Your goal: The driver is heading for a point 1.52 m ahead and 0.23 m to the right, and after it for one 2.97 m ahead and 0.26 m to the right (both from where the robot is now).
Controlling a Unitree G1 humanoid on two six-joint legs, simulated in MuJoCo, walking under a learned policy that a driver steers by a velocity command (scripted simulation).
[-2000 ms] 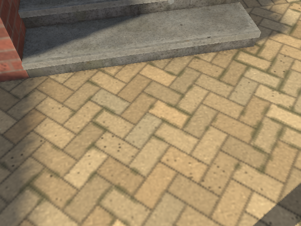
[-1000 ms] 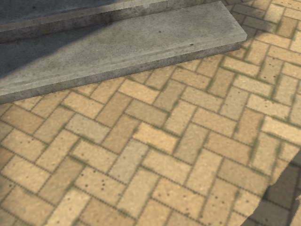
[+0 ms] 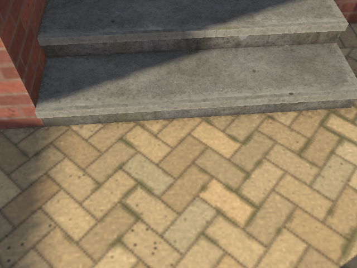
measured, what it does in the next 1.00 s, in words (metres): walks ahead, turning right: right foot, then left foot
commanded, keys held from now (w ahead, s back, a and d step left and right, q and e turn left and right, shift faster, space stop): q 0.02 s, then no key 0.06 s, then e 0.12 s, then w+e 0.68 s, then w+q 0.12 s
